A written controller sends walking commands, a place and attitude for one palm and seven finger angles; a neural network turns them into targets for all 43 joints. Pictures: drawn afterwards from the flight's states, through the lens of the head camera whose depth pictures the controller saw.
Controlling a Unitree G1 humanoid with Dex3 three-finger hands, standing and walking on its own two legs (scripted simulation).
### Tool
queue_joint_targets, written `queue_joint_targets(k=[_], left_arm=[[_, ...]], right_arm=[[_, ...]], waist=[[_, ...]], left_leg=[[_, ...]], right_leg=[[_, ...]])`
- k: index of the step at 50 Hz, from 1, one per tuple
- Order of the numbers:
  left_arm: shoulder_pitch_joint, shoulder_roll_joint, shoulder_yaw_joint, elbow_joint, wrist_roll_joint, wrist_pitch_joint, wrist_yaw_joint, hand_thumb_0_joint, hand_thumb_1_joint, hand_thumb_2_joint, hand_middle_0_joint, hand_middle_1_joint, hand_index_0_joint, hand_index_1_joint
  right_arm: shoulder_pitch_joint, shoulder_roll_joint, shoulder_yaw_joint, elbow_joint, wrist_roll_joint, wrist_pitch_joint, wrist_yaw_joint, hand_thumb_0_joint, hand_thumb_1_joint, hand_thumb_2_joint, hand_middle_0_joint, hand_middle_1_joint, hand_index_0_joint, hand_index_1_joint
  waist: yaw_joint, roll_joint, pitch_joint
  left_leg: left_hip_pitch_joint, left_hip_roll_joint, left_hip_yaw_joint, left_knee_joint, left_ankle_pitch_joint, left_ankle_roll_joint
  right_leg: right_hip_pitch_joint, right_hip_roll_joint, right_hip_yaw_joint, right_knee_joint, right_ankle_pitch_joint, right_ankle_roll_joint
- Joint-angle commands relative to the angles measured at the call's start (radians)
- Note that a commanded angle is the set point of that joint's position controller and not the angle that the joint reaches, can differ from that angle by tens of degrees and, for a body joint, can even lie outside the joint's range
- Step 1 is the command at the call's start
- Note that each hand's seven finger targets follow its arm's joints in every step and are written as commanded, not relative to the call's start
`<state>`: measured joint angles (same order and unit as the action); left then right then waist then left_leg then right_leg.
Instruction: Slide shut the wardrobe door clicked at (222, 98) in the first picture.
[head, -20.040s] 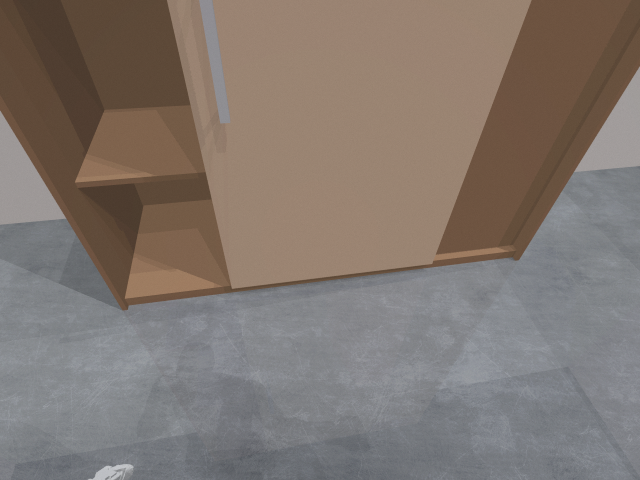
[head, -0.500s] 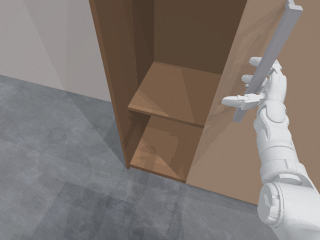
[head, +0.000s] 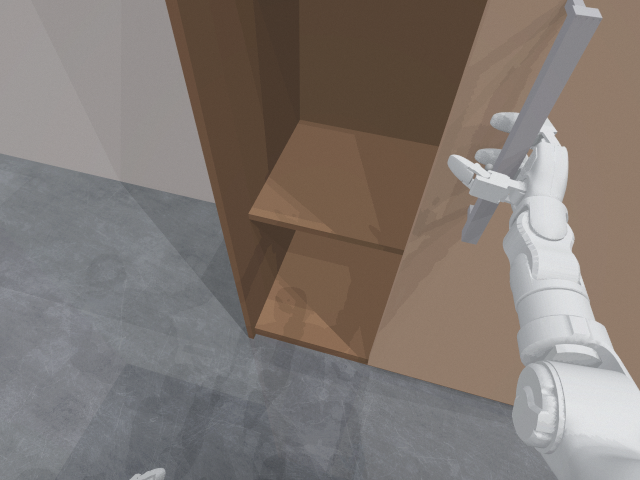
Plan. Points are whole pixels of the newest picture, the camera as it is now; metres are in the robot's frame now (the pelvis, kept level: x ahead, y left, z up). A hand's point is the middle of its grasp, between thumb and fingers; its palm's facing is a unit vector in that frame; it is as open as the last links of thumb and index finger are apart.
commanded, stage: grip the handle and tug to test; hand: right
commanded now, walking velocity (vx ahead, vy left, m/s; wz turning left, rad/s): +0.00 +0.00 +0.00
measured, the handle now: (511, 143) +0.52 -0.17 +0.18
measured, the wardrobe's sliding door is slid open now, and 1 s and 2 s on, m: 0.38 0.38 0.38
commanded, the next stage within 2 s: tug the door sideways, standing still in 0.98 s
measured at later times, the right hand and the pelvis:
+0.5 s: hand (492, 172) +0.46 -0.14 +0.17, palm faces +0.16 +0.99 +0.01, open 5.8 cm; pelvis +0.00 +0.00 +0.00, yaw +1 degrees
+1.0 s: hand (490, 173) +0.46 -0.14 +0.17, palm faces +0.17 +0.99 +0.01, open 5.8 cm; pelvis +0.02 +0.00 +0.00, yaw +1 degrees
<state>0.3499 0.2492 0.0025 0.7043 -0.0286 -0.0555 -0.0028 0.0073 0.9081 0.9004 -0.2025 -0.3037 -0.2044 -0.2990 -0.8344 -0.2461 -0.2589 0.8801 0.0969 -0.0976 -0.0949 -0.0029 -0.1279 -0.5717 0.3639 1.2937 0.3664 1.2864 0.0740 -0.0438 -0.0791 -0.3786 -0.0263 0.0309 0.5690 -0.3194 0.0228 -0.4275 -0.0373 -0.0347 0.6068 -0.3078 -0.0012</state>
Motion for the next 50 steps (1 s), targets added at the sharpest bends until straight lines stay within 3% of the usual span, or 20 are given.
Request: queue_joint_targets(k=[1, 3, 8, 9, 13, 17, 18, 20, 23, 24, 26, 29, 33, 34, 36, 39, 40, 44, 47, 50], left_arm=[[0.032, 0.129, 0.046, -0.103, 0.000, -0.029, 0.007, 0.000, 0.900, 0.900, -0.200, -0.300, -0.200, -0.300], [0.028, 0.132, 0.046, -0.108, 0.002, -0.025, 0.009, 0.000, 0.900, 0.900, -0.200, -0.300, -0.200, -0.300], [0.009, 0.118, 0.045, -0.118, -0.003, -0.027, 0.010, 0.000, 0.900, 0.900, -0.200, -0.300, -0.200, -0.300], [0.008, 0.119, 0.047, -0.114, -0.004, -0.027, 0.011, 0.000, 0.900, 0.900, -0.200, -0.300, -0.200, -0.300], [0.004, 0.128, 0.042, -0.112, -0.005, -0.023, 0.020, 0.000, 0.900, 0.900, -0.200, -0.300, -0.200, -0.300], [-0.004, 0.123, 0.038, -0.115, -0.007, -0.022, 0.024, 0.000, 0.900, 0.900, -0.200, -0.300, -0.200, -0.300], [-0.001, 0.124, 0.040, -0.117, -0.005, -0.022, 0.023, 0.000, 0.900, 0.900, -0.200, -0.300, -0.200, -0.300], [-0.010, 0.119, 0.036, -0.122, -0.008, -0.022, 0.023, 0.000, 0.900, 0.900, -0.200, -0.300, -0.200, -0.300], [-0.004, 0.123, 0.040, -0.122, -0.004, -0.024, 0.021, 0.000, 0.900, 0.900, -0.200, -0.300, -0.200, -0.300], [-0.008, 0.122, 0.041, -0.124, -0.006, -0.024, 0.020, 0.000, 0.900, 0.900, -0.200, -0.300, -0.200, -0.300], [-0.007, 0.121, 0.041, -0.122, -0.005, -0.027, 0.020, 0.000, 0.900, 0.900, -0.200, -0.300, -0.200, -0.300], [-0.003, 0.123, 0.044, -0.124, -0.005, -0.026, 0.018, 0.000, 0.900, 0.900, -0.200, -0.300, -0.200, -0.300], [-0.012, 0.114, 0.044, -0.133, -0.006, -0.031, 0.013, 0.000, 0.900, 0.900, -0.200, -0.300, -0.200, -0.300], [-0.016, 0.116, 0.046, -0.134, -0.007, -0.032, 0.012, 0.000, 0.900, 0.900, -0.200, -0.300, -0.200, -0.300], [-0.018, 0.118, 0.045, -0.135, -0.007, -0.030, 0.011, 0.000, 0.900, 0.900, -0.200, -0.300, -0.200, -0.300], [-0.025, 0.116, 0.046, -0.147, -0.008, -0.031, 0.007, 0.000, 0.900, 0.900, -0.200, -0.300, -0.200, -0.300], [-0.025, 0.119, 0.048, -0.147, -0.008, -0.030, 0.008, 0.000, 0.900, 0.900, -0.200, -0.300, -0.200, -0.300], [-0.041, 0.110, 0.048, -0.160, -0.011, -0.031, 0.006, 0.000, 0.900, 0.900, -0.200, -0.300, -0.200, -0.300], [-0.047, 0.111, 0.050, -0.166, -0.012, -0.029, 0.004, 0.000, 0.900, 0.900, -0.200, -0.300, -0.200, -0.300], [-0.056, 0.108, 0.049, -0.170, -0.012, -0.027, 0.004, 0.000, 0.900, 0.900, -0.200, -0.300, -0.200, -0.300]], right_arm=[[-0.469, -0.185, -0.024, -0.267, -0.002, -0.065, 0.000, 0.000, -0.573, -0.760, 0.415, 1.353, 0.415, 1.353], [-0.447, -0.221, -0.054, -0.297, -0.005, -0.063, 0.001, 0.000, -0.667, -0.800, 0.425, 1.367, 0.425, 1.367], [-0.443, -0.155, 0.008, -0.374, -0.003, -0.057, 0.012, 0.000, -0.900, -0.900, 0.450, 1.400, 0.450, 1.400], [-0.417, -0.153, 0.006, -0.362, 0.000, -0.049, 0.013, 0.000, -0.900, -0.900, 0.450, 1.400, 0.450, 1.400], [-0.390, -0.210, -0.049, -0.329, 0.018, -0.026, 0.017, 0.000, -0.900, -0.900, 0.450, 1.400, 0.450, 1.400], [-0.416, -0.210, -0.039, -0.329, 0.012, -0.025, 0.022, 0.000, -0.900, -0.900, 0.450, 1.400, 0.450, 1.400], [-0.409, -0.233, -0.063, -0.343, 0.011, -0.030, 0.021, 0.000, -0.900, -0.900, 0.450, 1.400, 0.450, 1.400], [-0.407, -0.201, -0.034, -0.336, 0.010, -0.028, 0.022, 0.000, -0.900, -0.900, 0.450, 1.400, 0.450, 1.400], [-0.398, -0.213, -0.045, -0.350, 0.011, -0.036, 0.017, 0.000, -0.900, -0.900, 0.450, 1.400, 0.450, 1.400], [-0.395, -0.205, -0.040, -0.351, 0.009, -0.036, 0.017, 0.000, -0.900, -0.900, 0.450, 1.400, 0.450, 1.400], [-0.416, -0.173, -0.014, -0.351, 0.013, -0.035, 0.015, 0.000, -0.900, -0.900, 0.450, 1.400, 0.450, 1.400], [-0.376, -0.198, -0.038, -0.359, 0.010, -0.034, 0.017, 0.000, -0.900, -0.900, 0.450, 1.400, 0.450, 1.400], [-0.358, -0.126, 0.016, -0.426, 0.018, -0.031, 0.019, 0.000, -0.900, -0.900, 0.450, 1.400, 0.450, 1.400], [-0.298, -0.131, -0.001, -0.404, 0.019, -0.022, 0.017, 0.000, -0.900, -0.900, 0.450, 1.400, 0.450, 1.400], [-0.313, -0.133, 0.006, -0.433, 0.022, -0.012, 0.016, 0.000, -0.900, -0.900, 0.450, 1.400, 0.450, 1.400], [-0.245, -0.110, 0.016, -0.474, 0.023, 0.003, 0.018, 0.000, -0.900, -0.900, 0.450, 1.400, 0.450, 1.400], [-0.231, -0.135, -0.006, -0.480, 0.025, 0.009, 0.016, 0.000, -0.900, -0.900, 0.450, 1.400, 0.450, 1.400], [-0.155, -0.071, 0.039, -0.541, 0.031, 0.035, 0.021, 0.000, -0.900, -0.900, 0.450, 1.400, 0.450, 1.400], [-0.105, -0.071, 0.035, -0.592, 0.034, 0.065, 0.016, 0.000, -0.900, -0.900, 0.450, 1.400, 0.450, 1.400], [-0.102, -0.050, 0.063, -0.652, 0.031, 0.090, 0.013, 0.000, -0.900, -0.900, 0.450, 1.400, 0.450, 1.400]], waist=[[0.004, 0.063, -0.343], [-0.005, 0.065, -0.352], [0.000, 0.015, -0.344], [-0.002, -0.003, -0.344], [-0.010, 0.089, -0.303], [-0.004, 0.046, -0.298], [-0.015, 0.050, -0.319], [-0.008, 0.017, -0.307], [-0.013, 0.051, -0.331], [-0.011, 0.028, -0.332], [0.001, 0.048, -0.317], [-0.017, 0.048, -0.346], [-0.017, 0.025, -0.356], [-0.028, 0.027, -0.349], [-0.023, 0.038, -0.339], [-0.038, 0.028, -0.355], [-0.041, 0.056, -0.352], [-0.045, 0.049, -0.339], [-0.056, 0.033, -0.347], [-0.050, 0.021, -0.344]], left_leg=[[0.112, -0.010, -0.007, -0.053, 0.465, -0.010], [0.139, -0.008, -0.010, -0.052, 0.489, -0.009], [0.121, -0.010, -0.004, -0.056, 0.475, -0.004], [0.113, -0.011, -0.007, -0.059, 0.472, -0.005], [0.151, -0.008, -0.010, -0.077, 0.455, -0.009], [0.139, -0.004, -0.014, -0.075, 0.451, -0.009], [0.157, -0.004, -0.015, -0.074, 0.456, -0.008], [0.136, -0.004, -0.015, -0.074, 0.447, -0.008], [0.151, -0.007, -0.011, -0.069, 0.454, -0.006], [0.140, -0.007, -0.013, -0.070, 0.449, -0.007], [0.122, -0.008, -0.011, -0.073, 0.445, -0.010], [0.149, -0.009, -0.010, -0.064, 0.468, -0.006], [0.143, -0.011, -0.002, -0.063, 0.481, -0.002], [0.139, -0.013, -0.003, -0.063, 0.487, -0.003], [0.146, -0.012, -0.004, -0.067, 0.490, -0.006], [0.166, -0.012, 0.000, -0.063, 0.512, -0.003], [0.175, -0.012, 0.001, -0.064, 0.520, -0.004], [0.184, -0.011, 0.007, -0.062, 0.564, -0.005], [0.189, -0.010, 0.007, -0.060, 0.591, -0.006], [0.191, -0.007, 0.010, -0.059, 0.621, -0.008]], right_leg=[[0.222, 0.031, 0.016, -0.029, 0.373, -0.038], [0.218, 0.034, 0.012, -0.027, 0.386, -0.040], [0.258, 0.030, 0.016, -0.031, 0.405, -0.036], [0.269, 0.029, 0.013, -0.031, 0.405, -0.036], [0.205, 0.033, 0.010, -0.048, 0.340, -0.040], [0.215, 0.035, 0.006, -0.050, 0.334, -0.040], [0.214, 0.037, 0.008, -0.047, 0.343, -0.039], [0.225, 0.036, 0.004, -0.049, 0.339, -0.037], [0.227, 0.033, 0.012, -0.044, 0.358, -0.037], [0.237, 0.033, 0.008, -0.046, 0.354, -0.036], [0.240, 0.032, 0.009, -0.044, 0.351, -0.038], [0.245, 0.032, 0.011, -0.044, 0.381, -0.036], [0.278, 0.028, 0.014, -0.042, 0.424, -0.032], [0.279, 0.026, 0.011, -0.041, 0.431, -0.033], [0.267, 0.027, 0.009, -0.046, 0.417, -0.033], [0.282, 0.025, 0.007, -0.049, 0.451, -0.032], [0.275, 0.023, 0.008, -0.050, 0.454, -0.033], [0.291, 0.021, 0.001, -0.050, 0.508, -0.031], [0.311, 0.018, 0.002, -0.047, 0.553, -0.030], [0.330, 0.015, 0.003, -0.045, 0.601, -0.027]])
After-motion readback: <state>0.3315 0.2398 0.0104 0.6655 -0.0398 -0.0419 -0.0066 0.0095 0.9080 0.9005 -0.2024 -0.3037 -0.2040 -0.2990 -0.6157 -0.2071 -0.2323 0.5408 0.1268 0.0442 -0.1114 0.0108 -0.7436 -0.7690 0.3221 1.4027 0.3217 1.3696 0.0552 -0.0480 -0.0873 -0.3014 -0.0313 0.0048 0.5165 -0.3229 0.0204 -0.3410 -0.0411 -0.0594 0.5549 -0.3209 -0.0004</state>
